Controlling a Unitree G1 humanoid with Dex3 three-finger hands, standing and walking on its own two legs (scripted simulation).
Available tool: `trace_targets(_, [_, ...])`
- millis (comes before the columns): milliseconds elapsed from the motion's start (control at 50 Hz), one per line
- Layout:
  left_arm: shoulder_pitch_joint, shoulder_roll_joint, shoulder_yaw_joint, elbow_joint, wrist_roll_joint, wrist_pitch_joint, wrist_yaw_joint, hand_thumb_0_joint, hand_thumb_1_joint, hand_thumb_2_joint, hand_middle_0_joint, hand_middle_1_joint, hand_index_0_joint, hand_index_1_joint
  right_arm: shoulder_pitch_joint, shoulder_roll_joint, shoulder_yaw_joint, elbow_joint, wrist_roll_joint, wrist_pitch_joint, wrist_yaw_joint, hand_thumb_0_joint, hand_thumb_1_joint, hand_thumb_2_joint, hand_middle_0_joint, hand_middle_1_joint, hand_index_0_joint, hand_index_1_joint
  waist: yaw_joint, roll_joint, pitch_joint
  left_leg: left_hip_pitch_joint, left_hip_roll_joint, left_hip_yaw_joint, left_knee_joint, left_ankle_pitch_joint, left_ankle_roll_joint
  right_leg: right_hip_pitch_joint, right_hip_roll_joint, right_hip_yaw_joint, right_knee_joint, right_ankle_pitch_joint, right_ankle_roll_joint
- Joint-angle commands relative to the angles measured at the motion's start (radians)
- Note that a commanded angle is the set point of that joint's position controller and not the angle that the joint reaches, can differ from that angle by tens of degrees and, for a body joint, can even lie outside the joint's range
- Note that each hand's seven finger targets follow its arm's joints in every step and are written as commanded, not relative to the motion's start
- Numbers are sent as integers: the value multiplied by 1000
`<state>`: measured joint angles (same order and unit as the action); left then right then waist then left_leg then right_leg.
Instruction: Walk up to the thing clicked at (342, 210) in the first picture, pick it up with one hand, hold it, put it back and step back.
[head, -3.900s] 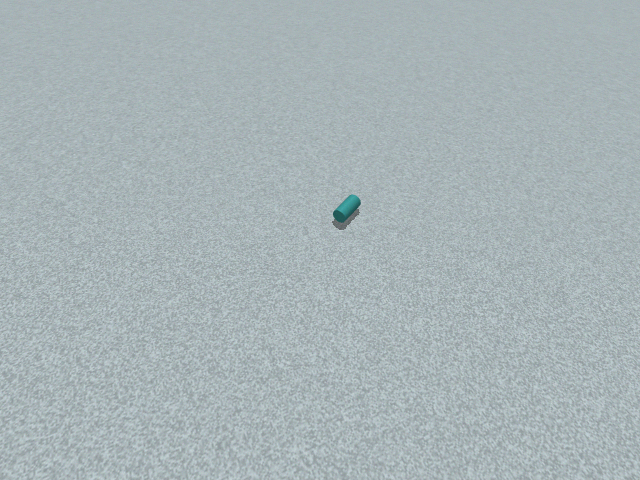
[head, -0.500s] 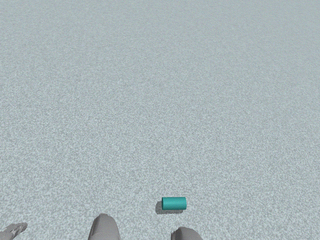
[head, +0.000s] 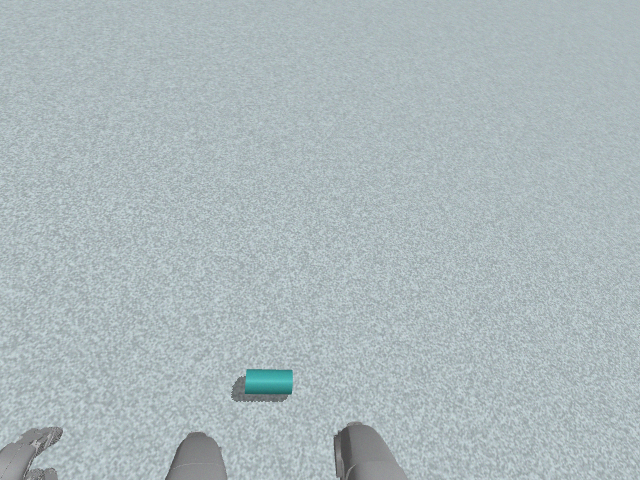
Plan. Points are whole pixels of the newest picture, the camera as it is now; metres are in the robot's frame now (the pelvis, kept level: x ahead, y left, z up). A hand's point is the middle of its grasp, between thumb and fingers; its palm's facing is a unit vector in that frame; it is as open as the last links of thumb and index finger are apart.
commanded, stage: walk up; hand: left
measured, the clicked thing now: (268, 381) +0.41 +0.03 -0.70
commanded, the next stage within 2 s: none
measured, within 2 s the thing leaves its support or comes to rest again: neither
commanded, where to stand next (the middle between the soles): +0.04 -0.23 m, yaw +4 degrees
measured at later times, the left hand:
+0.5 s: hand out of the picture +0.05 +0.06 -0.15, palm faces -0.04 -0.95 -0.32, open 7.4 cm
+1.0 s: hand out of the picture -0.06 -0.01 -0.09, palm faces +0.08 -0.85 -0.51, open 7.4 cm
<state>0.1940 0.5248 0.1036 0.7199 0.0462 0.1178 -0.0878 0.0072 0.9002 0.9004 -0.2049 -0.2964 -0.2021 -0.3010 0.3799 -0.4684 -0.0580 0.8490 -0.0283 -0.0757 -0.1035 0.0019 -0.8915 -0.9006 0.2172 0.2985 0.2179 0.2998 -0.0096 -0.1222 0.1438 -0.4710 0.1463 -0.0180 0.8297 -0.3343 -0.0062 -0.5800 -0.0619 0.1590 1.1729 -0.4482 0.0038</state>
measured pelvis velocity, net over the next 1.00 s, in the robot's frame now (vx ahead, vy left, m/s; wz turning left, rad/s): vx -0.03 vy -0.30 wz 0.09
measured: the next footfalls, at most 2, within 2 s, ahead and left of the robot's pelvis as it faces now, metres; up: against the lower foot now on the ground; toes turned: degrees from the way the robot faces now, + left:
right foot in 0.08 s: +0.07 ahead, -0.24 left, +0.00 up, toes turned +0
left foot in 0.34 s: +0.07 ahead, -0.07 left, +0.00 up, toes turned +6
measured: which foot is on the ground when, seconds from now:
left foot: down 0.00-0.08, up 0.10-0.32, down 0.34-0.62, up 0.64-1.00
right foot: up 0.00-0.06, down 0.08-0.34, up 0.36-0.60, down 0.62-1.00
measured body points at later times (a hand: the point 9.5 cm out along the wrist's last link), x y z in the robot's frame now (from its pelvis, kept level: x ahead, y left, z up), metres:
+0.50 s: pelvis -0.04 -0.21 +0.01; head +0.01 -0.17 +0.45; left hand +0.05 +0.11 -0.13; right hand +0.00 -0.55 -0.07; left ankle +0.03 -0.07 -0.70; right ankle -0.02 -0.36 -0.63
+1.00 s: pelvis -0.03 -0.30 +0.03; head +0.02 -0.33 +0.47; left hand -0.06 +0.03 -0.06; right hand +0.08 -0.61 -0.12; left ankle -0.02 -0.14 -0.66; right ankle -0.03 -0.43 -0.70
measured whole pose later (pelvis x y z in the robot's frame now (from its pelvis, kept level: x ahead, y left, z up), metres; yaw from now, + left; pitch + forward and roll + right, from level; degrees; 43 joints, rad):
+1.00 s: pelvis -0.03 -0.30 +0.03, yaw +5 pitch -1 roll +1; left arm 0.36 0.38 0.06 0.90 0.02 -0.07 0.05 0.01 0.89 0.90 -0.21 -0.30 -0.21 -0.30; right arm 0.19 -0.43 -0.07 0.92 -0.03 0.06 0.02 0.00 -0.90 -0.90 0.21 0.30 0.21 0.30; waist 0.04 0.07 0.12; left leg -0.45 -0.01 -0.10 0.92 -0.39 0.01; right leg -0.27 -0.04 -0.01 0.67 -0.38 0.00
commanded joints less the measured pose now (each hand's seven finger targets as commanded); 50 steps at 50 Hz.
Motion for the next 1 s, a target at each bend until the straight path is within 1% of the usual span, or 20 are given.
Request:
trace_targets(0, [52,148,65,-84,0,-30,-2,0,900,900,-200,-300,-200,-300,-22,-398,-126,-54,-14,-9,-22,0,-900,-900,200,300,200,300,43,380,-147,-41,154,-171,-259,-67,216,148,-13,-139,-245,-64,-3])
trace_targets(60, [280,187,95,3,36,-44,13,0,900,900,-200,-300,-200,-300,-21,-232,-66,-34,-15,25,-20,0,-900,-900,200,300,200,300,187,-41,-164,-371,-46,87,290,-219,91,426,17,-80,-563,-87,-51])
trace_targets(80, [156,301,103,-56,29,-54,22,0,900,900,-200,-300,-200,-300,-87,-187,-59,-79,10,30,-29,0,-900,-900,200,300,200,300,150,-265,-112,-445,-192,48,444,-353,62,219,-208,449,-863,-140,-144])
trace_targets(100, [-14,339,99,-99,14,-61,36,0,900,900,-200,-300,-200,-300,-127,-228,-81,-70,11,30,-51,0,-900,-900,200,300,200,300,74,-213,-51,-344,-137,-65,501,-311,59,108,-260,591,-968,-180,-196])
trace_targets(180, [-90,208,68,-89,18,-56,46,0,900,900,-200,-300,-200,-300,98,-251,-73,100,45,14,-31,0,-900,-900,200,300,200,300,-8,-155,-83,-129,-90,39,323,-180,49,157,-140,158,-668,92,-231])
trace_targets(280, [-94,115,19,-122,14,-38,43,0,900,900,-200,-300,-200,-300,211,-200,-63,113,30,-7,-19,0,-900,-900,200,300,200,300,-39,-58,-136,225,-129,47,-221,59,81,100,-78,24,-461,386,-208])
trace_targets(300, [-61,63,1,-127,5,-40,45,0,900,900,-200,-300,-200,-300,212,-245,-74,97,10,-15,-25,0,-900,-900,200,300,200,300,-47,60,-168,337,-31,-139,-313,84,108,8,-35,-17,-309,331,-141])
trace_targets(320, [-8,7,-16,-116,-6,-41,47,0,900,900,-200,-300,-200,-300,132,-335,-94,47,-14,-20,-31,0,-900,-900,200,300,200,300,-11,280,-147,416,225,-568,-375,228,174,-206,87,-49,-136,-29,-57])
trace_targets(340, [20,125,23,-111,4,-28,61,0,900,900,-200,-300,-200,-300,118,-404,-116,20,16,-18,-29,0,-900,-900,200,300,200,300,-31,223,-190,341,396,-703,-403,248,327,-159,51,32,35,-180,-35])
trace_targets(420, [44,132,48,-54,-21,-33,60,0,900,900,-200,-300,-200,-300,-32,-288,-85,-18,15,-13,-25,0,-900,-900,200,300,200,300,37,199,-116,116,166,-300,-329,160,263,-52,68,68,180,2,-26])
trace_targets(500, [131,102,38,19,-43,-58,42,0,900,900,-200,-300,-200,-300,-162,-254,-73,-79,-22,6,30,0,-900,-900,200,300,200,300,32,359,-154,11,62,-154,-379,-368,202,139,56,-130,-140,-65,9])
trace_targets(560, [251,81,48,117,-46,-89,67,0,900,900,-200,-300,-200,-300,-180,-242,-67,-62,-40,56,64,0,-900,-900,200,300,200,300,79,304,-134,-148,-11,-60,-192,-436,161,401,102,-233,-470,-28,26])
trace_targets(580, [271,101,55,134,-33,-101,82,0,900,900,-200,-300,-200,-300,-141,-180,-52,-54,-40,73,64,0,-900,-900,200,300,200,300,89,156,-82,-223,-65,-5,-5,-440,132,413,113,-186,-573,-55,30])
trace_targets(600, [278,151,60,123,-12,-117,99,0,900,900,-200,-300,-200,-300,-127,-88,-19,-64,-23,79,65,0,-900,-900,200,300,200,300,102,-41,-51,-327,-120,41,253,-340,84,357,-42,147,-733,-291,-34])
trace_targets(620, [150,259,60,70,-4,-137,111,0,900,900,-200,-300,-200,-300,-181,-78,-20,-98,-10,76,62,0,-900,-900,200,300,200,300,73,-77,12,-358,-168,-145,296,-240,40,157,-265,626,-941,-401,-130])
trace_targets(640, [23,292,62,49,-10,-150,119,0,900,900,-200,-300,-200,-300,-223,-171,-49,-82,0,70,54,0,-900,-900,200,300,200,300,40,34,79,-324,-102,-216,312,-163,30,84,-338,708,-987,-390,-180])
trace_targets(680, [27,245,58,89,-18,-181,127,0,900,900,-200,-300,-200,-300,-163,-196,-60,-13,20,63,63,0,-900,-900,200,300,200,300,15,132,37,-294,-106,-204,289,-77,38,212,-254,455,-859,-157,-96])
trace_targets(780, [112,165,41,150,-21,-205,141,0,900,900,-200,-300,-200,-300,-106,-160,-69,26,8,96,99,0,-900,-900,200,300,200,300,20,-33,-16,-168,-143,-168,275,18,23,309,-180,190,-770,257,-49])
trace_targets(880, [230,123,35,156,-27,-209,158,0,900,900,-200,-300,-200,-300,-193,-122,-55,-14,2,104,114,0,-900,-900,200,300,200,300,70,-55,-106,-185,-159,-127,142,-25,13,562,-181,96,-663,749,-78])
trace_targets(980, [254,145,33,127,-32,-206,161,0,900,900,-200,-300,-200,-300,-273,-100,-54,-55,-4,100,125,0,-900,-900,200,300,200,300,80,-66,-129,-87,-119,-38,-10,-97,27,539,-230,83,-614,836,-173])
